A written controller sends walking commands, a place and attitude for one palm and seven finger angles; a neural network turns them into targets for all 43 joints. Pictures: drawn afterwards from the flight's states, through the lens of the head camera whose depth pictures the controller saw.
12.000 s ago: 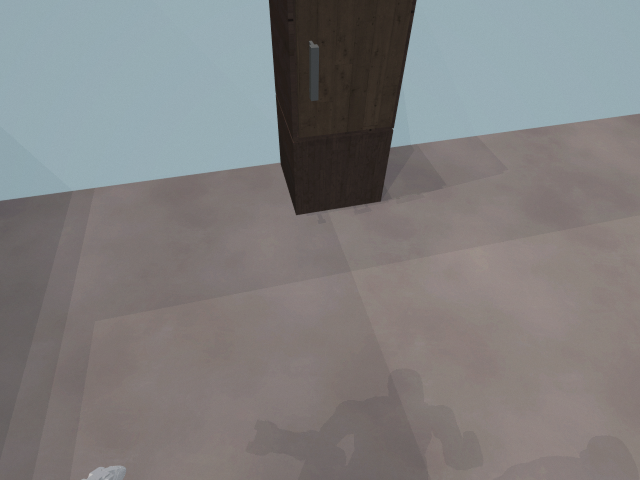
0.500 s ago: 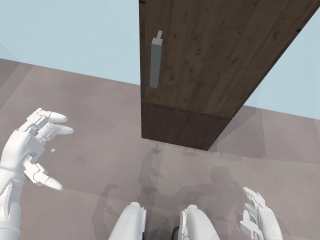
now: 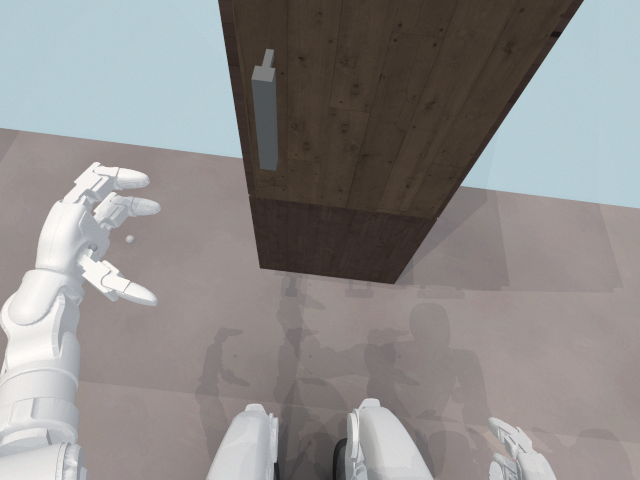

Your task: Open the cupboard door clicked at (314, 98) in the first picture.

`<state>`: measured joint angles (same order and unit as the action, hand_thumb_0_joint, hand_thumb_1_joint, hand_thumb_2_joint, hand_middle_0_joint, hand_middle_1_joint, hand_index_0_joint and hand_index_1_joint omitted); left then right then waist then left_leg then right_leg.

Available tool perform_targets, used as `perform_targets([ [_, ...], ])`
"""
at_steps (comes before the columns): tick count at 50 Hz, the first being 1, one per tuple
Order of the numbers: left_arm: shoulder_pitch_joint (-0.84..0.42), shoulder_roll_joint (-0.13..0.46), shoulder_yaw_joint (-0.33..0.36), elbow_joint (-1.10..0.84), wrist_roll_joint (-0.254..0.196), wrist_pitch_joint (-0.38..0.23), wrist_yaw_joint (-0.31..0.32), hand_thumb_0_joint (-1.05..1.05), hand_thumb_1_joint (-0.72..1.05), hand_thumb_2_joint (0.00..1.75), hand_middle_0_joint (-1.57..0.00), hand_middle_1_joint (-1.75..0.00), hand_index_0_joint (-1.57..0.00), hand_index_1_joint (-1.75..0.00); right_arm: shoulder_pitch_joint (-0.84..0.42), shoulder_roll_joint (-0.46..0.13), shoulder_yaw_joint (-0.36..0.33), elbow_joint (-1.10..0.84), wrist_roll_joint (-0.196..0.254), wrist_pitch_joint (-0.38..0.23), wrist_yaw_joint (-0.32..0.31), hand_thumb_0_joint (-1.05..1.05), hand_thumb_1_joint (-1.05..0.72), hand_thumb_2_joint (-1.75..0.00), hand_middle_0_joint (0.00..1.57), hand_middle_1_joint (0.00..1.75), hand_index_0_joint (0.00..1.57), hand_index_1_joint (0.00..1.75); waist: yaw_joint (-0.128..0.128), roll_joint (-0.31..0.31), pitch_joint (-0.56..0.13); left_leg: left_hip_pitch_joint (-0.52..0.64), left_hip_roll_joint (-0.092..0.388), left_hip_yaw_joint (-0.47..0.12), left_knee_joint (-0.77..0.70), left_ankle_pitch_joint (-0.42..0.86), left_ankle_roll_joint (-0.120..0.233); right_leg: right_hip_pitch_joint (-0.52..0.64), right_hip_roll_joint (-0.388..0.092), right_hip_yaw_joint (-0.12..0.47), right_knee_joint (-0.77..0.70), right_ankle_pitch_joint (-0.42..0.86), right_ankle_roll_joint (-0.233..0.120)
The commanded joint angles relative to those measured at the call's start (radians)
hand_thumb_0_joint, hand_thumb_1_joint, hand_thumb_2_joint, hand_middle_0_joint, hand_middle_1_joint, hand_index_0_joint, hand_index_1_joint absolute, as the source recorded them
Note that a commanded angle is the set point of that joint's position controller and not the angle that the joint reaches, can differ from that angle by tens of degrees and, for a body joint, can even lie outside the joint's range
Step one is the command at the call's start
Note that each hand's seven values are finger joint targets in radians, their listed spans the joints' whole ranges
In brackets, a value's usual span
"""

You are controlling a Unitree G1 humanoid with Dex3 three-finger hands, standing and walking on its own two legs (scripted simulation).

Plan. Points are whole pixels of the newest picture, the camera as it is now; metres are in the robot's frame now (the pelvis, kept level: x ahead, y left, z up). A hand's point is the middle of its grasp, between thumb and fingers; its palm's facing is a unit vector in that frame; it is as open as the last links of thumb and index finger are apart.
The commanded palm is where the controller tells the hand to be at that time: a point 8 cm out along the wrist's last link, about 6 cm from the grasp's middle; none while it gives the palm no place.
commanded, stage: move the hooked fingers beside the handle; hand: left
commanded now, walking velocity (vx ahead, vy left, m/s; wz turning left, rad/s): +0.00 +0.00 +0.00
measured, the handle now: (269, 114) +0.60 +0.08 +0.03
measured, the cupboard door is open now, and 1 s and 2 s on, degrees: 0 0 0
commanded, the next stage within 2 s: slide the fingers in behind the handle in 1.74 s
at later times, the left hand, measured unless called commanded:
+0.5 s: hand (169, 183) +0.47 +0.20 +0.03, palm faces -0.11 -0.99 -0.02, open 14.0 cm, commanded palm +0.47 +0.24 +0.03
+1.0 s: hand (214, 130) +0.56 +0.16 +0.03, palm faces -0.10 -1.00 -0.01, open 14.0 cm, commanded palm +0.55 +0.19 +0.03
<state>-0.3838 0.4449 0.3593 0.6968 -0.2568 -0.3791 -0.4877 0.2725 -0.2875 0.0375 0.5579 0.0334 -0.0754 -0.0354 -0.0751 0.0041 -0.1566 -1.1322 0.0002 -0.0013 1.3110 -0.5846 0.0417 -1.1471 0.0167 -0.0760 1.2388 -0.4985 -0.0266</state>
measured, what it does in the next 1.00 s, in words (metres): stands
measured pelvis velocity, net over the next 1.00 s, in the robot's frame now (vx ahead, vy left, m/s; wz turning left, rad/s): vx -0.01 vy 0.01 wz -0.04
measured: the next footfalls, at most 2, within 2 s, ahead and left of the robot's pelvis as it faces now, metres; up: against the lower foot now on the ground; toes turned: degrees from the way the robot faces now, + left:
none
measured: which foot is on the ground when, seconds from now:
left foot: down 0.00-1.00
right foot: down 0.00-1.00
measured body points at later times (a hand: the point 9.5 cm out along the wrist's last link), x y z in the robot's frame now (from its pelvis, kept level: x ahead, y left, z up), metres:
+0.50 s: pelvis +0.00 +0.00 -0.01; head +0.14 +0.03 +0.41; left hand +0.47 +0.26 +0.03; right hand +0.07 -0.27 -0.12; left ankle +0.02 +0.09 -0.62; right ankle +0.05 -0.11 -0.62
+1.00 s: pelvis -0.01 +0.01 -0.03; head +0.19 +0.04 +0.38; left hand +0.56 +0.21 +0.03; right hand -0.03 -0.25 -0.13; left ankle +0.02 +0.09 -0.62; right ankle +0.05 -0.11 -0.62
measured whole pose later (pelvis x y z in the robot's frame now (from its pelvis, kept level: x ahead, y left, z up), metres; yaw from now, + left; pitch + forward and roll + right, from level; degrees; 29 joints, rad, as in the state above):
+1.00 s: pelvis -0.01 +0.01 -0.03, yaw -2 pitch +32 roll -5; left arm -1.10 0.60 0.40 1.25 -0.02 -0.41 -0.26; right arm 0.36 -0.27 0.08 0.60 -0.05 0.08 0.02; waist -0.26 0.05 -0.13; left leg -1.37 0.02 -0.01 1.42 -0.60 0.06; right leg -1.37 0.03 -0.09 1.31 -0.49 -0.01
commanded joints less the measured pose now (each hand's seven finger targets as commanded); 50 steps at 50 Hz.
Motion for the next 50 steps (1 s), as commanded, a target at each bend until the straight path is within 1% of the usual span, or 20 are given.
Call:
perform_targets([
  [1,-0.375,0.242,0.055,-0.156,-0.015,-0.089,-0.003,0.00,-0.50,0.30,-0.30,-1.20,-0.30,-1.20,0.078,-0.170,-0.073,-0.082,-0.003,-0.024,-0.009,0.00,-0.90,-0.90,0.20,0.30,0.20,0.30,-0.002,0.095,-0.454,0.273,0.008,-0.054,-0.167,0.375,-0.018,0.267,0.012,0.060,-0.134,0.251,-0.009],
  [2,-0.368,0.254,0.066,-0.141,-0.010,-0.090,-0.003,0.00,-0.50,0.30,-0.30,-1.20,-0.30,-1.20,0.084,-0.171,-0.075,-0.080,-0.003,-0.018,-0.007,0.00,-0.90,-0.90,0.20,0.30,0.20,0.30,0.001,0.096,-0.475,0.274,0.006,-0.052,-0.162,0.395,-0.017,0.281,0.011,0.064,-0.131,0.274,-0.008],
  [7,-0.424,0.281,0.084,-0.047,0.012,-0.082,0.010,0.00,-0.50,0.30,-0.30,-1.20,-0.30,-1.20,0.098,-0.170,-0.071,-0.068,-0.006,0.010,-0.001,0.00,-0.90,-0.90,0.20,0.30,0.20,0.30,-0.003,0.085,-0.462,0.225,0.005,-0.043,-0.151,0.386,-0.012,0.292,0.011,0.069,-0.126,0.290,-0.005],
  [8,-0.471,0.260,0.059,-0.038,0.016,-0.084,0.014,0.00,-0.50,0.30,-0.30,-1.20,-0.30,-1.20,0.097,-0.166,-0.068,-0.067,-0.006,0.012,0.001,0.00,-0.90,-0.90,0.20,0.30,0.20,0.30,-0.018,0.092,-0.450,0.214,0.004,-0.042,-0.150,0.366,-0.010,0.281,0.010,0.070,-0.129,0.275,-0.003],
  [9,-0.490,0.268,0.063,-0.020,0.024,-0.086,0.021,0.00,-0.50,0.30,-0.30,-1.20,-0.30,-1.20,0.103,-0.168,-0.068,-0.062,-0.007,0.017,0.002,0.00,-0.90,-0.90,0.20,0.30,0.20,0.30,-0.019,0.094,-0.439,0.214,0.005,-0.044,-0.150,0.360,-0.011,0.271,0.012,0.068,-0.130,0.268,-0.005],
  [12,-0.541,0.279,0.069,-0.002,0.032,-0.102,0.031,0.00,-0.50,0.30,-0.30,-1.20,-0.30,-1.20,0.118,-0.169,-0.069,-0.057,-0.011,0.025,0.004,0.00,-0.90,-0.90,0.20,0.30,0.20,0.30,-0.024,0.105,-0.491,0.243,0.006,-0.049,-0.142,0.390,-0.012,0.270,0.014,0.067,-0.120,0.289,-0.006],
  [16,-0.614,0.257,0.040,0.037,0.045,-0.113,0.040,0.00,-0.50,0.30,-0.30,-1.20,-0.30,-1.20,0.131,-0.171,-0.068,-0.041,-0.016,0.037,0.009,0.00,-0.90,-0.90,0.20,0.30,0.20,0.30,-0.044,0.122,-0.492,0.264,0.008,-0.058,-0.138,0.402,-0.014,0.227,0.015,0.060,-0.117,0.282,-0.005],
  [20,-0.715,0.288,0.050,0.129,0.065,-0.112,0.061,0.00,-0.50,0.30,-0.30,-1.20,-0.30,-1.20,0.146,-0.176,-0.059,-0.031,-0.022,0.052,0.008,0.00,-0.90,-0.90,0.20,0.30,0.20,0.30,-0.072,0.102,-0.437,0.201,0.006,-0.062,-0.129,0.333,-0.007,0.194,0.018,0.057,-0.116,0.229,-0.006],
  [23,-0.770,0.306,0.059,0.123,0.080,-0.127,0.076,0.00,-0.50,0.30,-0.30,-1.20,-0.30,-1.20,0.157,-0.179,-0.060,-0.027,-0.029,0.060,0.011,0.00,-0.90,-0.90,0.20,0.30,0.20,0.30,-0.073,0.134,-0.515,0.236,0.007,-0.068,-0.119,0.364,-0.010,0.191,0.017,0.058,-0.104,0.243,-0.005],
  [24,-0.798,0.300,0.047,0.122,0.085,-0.133,0.080,0.00,-0.50,0.30,-0.30,-1.20,-0.30,-1.20,0.159,-0.177,-0.059,-0.026,-0.031,0.063,0.013,0.00,-0.90,-0.90,0.20,0.30,0.20,0.30,-0.080,0.154,-0.517,0.246,0.008,-0.070,-0.116,0.373,-0.011,0.181,0.017,0.058,-0.103,0.246,-0.006],
  [29,-0.891,0.291,0.028,0.223,0.116,-0.121,0.109,0.00,-0.50,0.30,-0.30,-1.20,-0.30,-1.20,0.184,-0.187,-0.054,-0.008,-0.040,0.083,0.018,0.00,-0.90,-0.90,0.20,0.30,0.20,0.30,-0.119,0.153,-0.480,0.232,0.013,-0.094,-0.113,0.346,-0.013,0.106,0.021,0.041,-0.095,0.197,-0.006],
  [32,-0.959,0.294,0.025,0.225,0.135,-0.123,0.133,0.00,-0.50,0.30,-0.30,-1.20,-0.30,-1.20,0.202,-0.191,-0.055,-0.003,-0.050,0.093,0.023,0.00,-0.90,-0.90,0.20,0.30,0.20,0.30,-0.130,0.198,-0.528,0.293,0.018,-0.113,-0.108,0.388,-0.021,0.057,0.023,0.031,-0.084,0.200,-0.009],
  [34,-0.995,0.301,0.024,0.252,0.147,-0.118,0.150,0.00,-0.50,0.30,-0.30,-1.20,-0.30,-1.20,0.213,-0.193,-0.051,0.003,-0.055,0.102,0.026,0.00,-0.90,-0.90,0.20,0.30,0.20,0.30,-0.147,0.190,-0.513,0.277,0.020,-0.118,-0.102,0.385,-0.020,0.044,0.024,0.031,-0.083,0.199,-0.008],
  [36,-1.022,0.307,0.028,0.252,0.159,-0.121,0.165,0.00,-0.50,0.30,-0.30,-1.20,-0.30,-1.20,0.227,-0.193,-0.049,0.003,-0.060,0.108,0.031,0.00,-0.90,-0.90,0.20,0.30,0.20,0.30,-0.147,0.218,-0.551,0.302,0.023,-0.124,-0.098,0.420,-0.025,0.034,0.025,0.026,-0.073,0.211,-0.009],
  [38,-1.035,0.303,0.027,0.279,0.171,-0.114,0.180,0.00,-0.50,0.30,-0.30,-1.20,-0.30,-1.20,0.239,-0.191,-0.048,0.006,-0.065,0.118,0.036,0.00,-0.90,-0.90,0.20,0.30,0.20,0.30,-0.154,0.214,-0.543,0.294,0.024,-0.125,-0.093,0.429,-0.025,0.033,0.027,0.026,-0.075,0.217,-0.008],
  [41,-1.067,0.350,0.055,0.316,0.191,-0.105,0.201,0.00,-0.50,0.30,-0.30,-1.20,-0.30,-1.20,0.255,-0.195,-0.040,0.005,-0.071,0.132,0.040,0.00,-0.90,-0.90,0.20,0.30,0.20,0.30,-0.161,0.210,-0.544,0.264,0.026,-0.127,-0.083,0.428,-0.022,0.032,0.030,0.024,-0.066,0.218,-0.008],
  [43,-1.123,0.348,0.043,0.327,0.205,-0.097,0.214,0.00,-0.50,0.30,-0.30,-1.20,-0.30,-1.20,0.266,-0.192,-0.035,0.005,-0.076,0.138,0.042,0.00,-0.90,-0.90,0.20,0.30,0.20,0.30,-0.186,0.192,-0.530,0.226,0.026,-0.122,-0.073,0.404,-0.014,0.036,0.030,0.027,-0.067,0.218,-0.004],
  [46,-1.179,0.376,0.051,0.327,0.222,-0.100,0.227,0.00,-0.50,0.30,-0.30,-1.20,-0.30,-1.20,0.285,-0.196,-0.032,0.007,-0.082,0.142,0.046,0.00,-0.90,-0.90,0.20,0.30,0.20,0.30,-0.198,0.233,-0.559,0.248,0.030,-0.133,-0.066,0.427,-0.018,0.015,0.033,0.025,-0.059,0.223,-0.007],
  [47,-1.185,0.369,0.044,0.338,0.226,-0.097,0.229,0.00,-0.50,0.30,-0.30,-1.20,-0.30,-1.20,0.290,-0.194,-0.031,0.010,-0.083,0.144,0.049,0.00,-0.90,-0.90,0.20,0.30,0.20,0.30,-0.201,0.246,-0.558,0.251,0.030,-0.132,-0.063,0.438,-0.018,0.010,0.034,0.024,-0.059,0.230,-0.008],
  [50,-1.086,0.431,0.105,0.364,0.230,-0.083,0.222,0.00,-0.50,0.30,-0.30,-1.20,-0.30,-1.20,0.302,-0.197,-0.026,-0.008,-0.084,0.154,0.054,0.00,-0.90,-0.90,0.20,0.30,0.20,0.30,-0.166,0.237,-0.603,0.238,0.030,-0.123,-0.059,0.480,-0.017,0.063,0.037,0.025,-0.045,0.270,-0.012],
])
